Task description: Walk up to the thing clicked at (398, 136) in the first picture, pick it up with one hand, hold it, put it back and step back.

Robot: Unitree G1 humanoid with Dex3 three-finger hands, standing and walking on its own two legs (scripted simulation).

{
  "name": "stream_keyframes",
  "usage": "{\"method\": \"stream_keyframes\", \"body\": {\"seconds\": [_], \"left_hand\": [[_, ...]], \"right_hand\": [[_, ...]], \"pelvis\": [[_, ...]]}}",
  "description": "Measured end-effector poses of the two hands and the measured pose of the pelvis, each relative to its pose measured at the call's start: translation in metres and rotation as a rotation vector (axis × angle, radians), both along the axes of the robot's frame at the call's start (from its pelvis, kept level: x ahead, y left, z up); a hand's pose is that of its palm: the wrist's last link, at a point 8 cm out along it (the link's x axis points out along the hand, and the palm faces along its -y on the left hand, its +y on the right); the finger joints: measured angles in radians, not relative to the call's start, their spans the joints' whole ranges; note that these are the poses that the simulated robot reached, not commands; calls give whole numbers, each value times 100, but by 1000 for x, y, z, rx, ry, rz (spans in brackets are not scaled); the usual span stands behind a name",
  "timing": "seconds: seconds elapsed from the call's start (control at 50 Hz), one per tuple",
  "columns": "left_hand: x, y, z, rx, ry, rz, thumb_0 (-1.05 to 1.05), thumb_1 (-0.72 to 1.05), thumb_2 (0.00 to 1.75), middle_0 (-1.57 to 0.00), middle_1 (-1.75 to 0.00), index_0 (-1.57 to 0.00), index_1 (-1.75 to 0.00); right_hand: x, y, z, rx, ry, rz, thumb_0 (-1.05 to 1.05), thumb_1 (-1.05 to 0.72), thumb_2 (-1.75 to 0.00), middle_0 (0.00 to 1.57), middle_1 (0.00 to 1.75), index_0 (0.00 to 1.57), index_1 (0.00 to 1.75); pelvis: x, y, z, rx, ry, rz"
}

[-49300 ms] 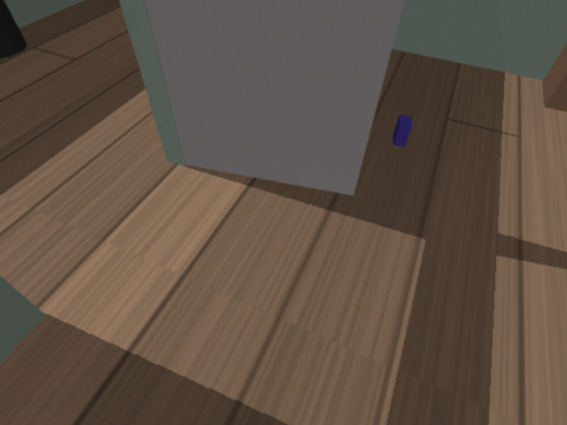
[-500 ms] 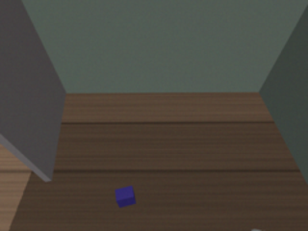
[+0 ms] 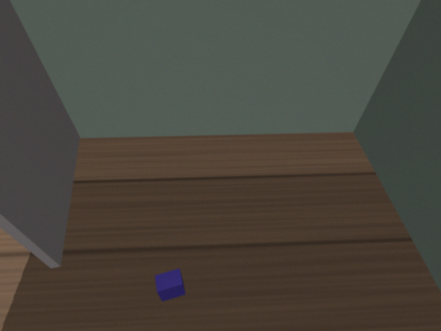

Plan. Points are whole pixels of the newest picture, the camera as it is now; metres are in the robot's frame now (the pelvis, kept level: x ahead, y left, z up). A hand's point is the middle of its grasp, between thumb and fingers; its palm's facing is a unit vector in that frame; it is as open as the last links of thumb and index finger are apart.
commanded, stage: walk up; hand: left
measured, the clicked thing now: (170, 285) +0.42 +0.20 -0.71
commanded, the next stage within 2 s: none
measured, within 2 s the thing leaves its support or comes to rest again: neither
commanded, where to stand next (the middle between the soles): +0.07 +0.01 m, yaw -1 degrees
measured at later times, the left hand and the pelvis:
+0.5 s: hand out of the picture +0.09 +0.25 -0.15, palm faces -0.01 -0.95 -0.32, open 7.3 cm; pelvis +0.02 +0.00 +0.00, yaw +0 degrees
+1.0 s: hand (103, 322) +0.17 +0.24 -0.16, palm faces -0.01 -0.92 -0.39, open 7.3 cm; pelvis +0.09 -0.02 -0.02, yaw +0 degrees
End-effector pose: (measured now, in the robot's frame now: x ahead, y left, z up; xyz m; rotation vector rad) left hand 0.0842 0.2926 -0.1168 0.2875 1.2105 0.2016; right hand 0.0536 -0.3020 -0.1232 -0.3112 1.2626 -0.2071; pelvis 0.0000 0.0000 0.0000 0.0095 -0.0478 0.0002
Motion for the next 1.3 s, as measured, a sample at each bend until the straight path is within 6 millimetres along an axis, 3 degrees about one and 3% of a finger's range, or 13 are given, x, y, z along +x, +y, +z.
{"method": "stream_keyframes", "body": {"seconds": [0.18,0.44,0.52,0.64,0.8,0.92,1.02,1.12,1.2,1.3], "left_hand": [[-7,6,0,7,27,10,0,91,90,-20,-30,-21,-30],[-3,5,-1,-6,14,9,0,91,90,-20,-30,-21,-30],[3,7,-1,7,22,-3,0,90,90,-20,-30,-21,-30],[23,-3,0,60,7,-6,0,91,90,-20,-30,-21,-30],[28,-21,18,84,47,-3,0,90,90,-20,-30,-21,-30],[55,-17,13,94,28,-11,0,90,90,-20,-31,-21,-30],[90,-4,-9,70,-27,-23,0,90,90,-20,-31,-21,-30],[120,8,-23,45,-75,-25,0,90,90,-20,-30,-21,-30],[123,11,-19,41,-82,-42,0,91,90,-20,-30,-21,-30],[99,18,-15,70,-57,-63,0,90,90,-20,-30,-21,-30]], "right_hand": [[-9,5,-3,8,27,-2,0,-91,-89,20,30,20,30],[17,7,0,10,-38,21,0,-91,-89,20,30,20,30],[18,-4,0,7,-65,12,0,-91,-89,20,30,20,30],[20,-41,-14,-10,11,-5,0,-90,-89,20,30,20,30],[61,-54,-5,-5,14,2,1,-91,-89,20,30,20,30],[88,-43,-13,-1,14,5,0,-91,-89,20,30,20,30],[106,-22,-19,-13,6,26,0,-91,-89,20,30,20,30],[116,-3,-11,-29,-31,41,0,-91,-89,20,30,20,30],[119,3,0,-41,-73,46,0,-91,-89,20,30,20,30],[122,1,1,-42,-144,58,0,-90,-89,20,30,20,30]], "pelvis": [[2,3,0,0,6,-3],[8,4,-1,-1,2,-4],[22,-4,-4,8,3,-7],[48,-29,-16,2,-18,-6],[77,-37,-2,14,-11,-17],[89,-29,-7,-9,-12,-12],[94,-15,-21,-20,-5,10],[86,-1,-26,-13,-9,6],[75,3,-20,-31,9,6],[62,4,-23,-17,22,-24]]}}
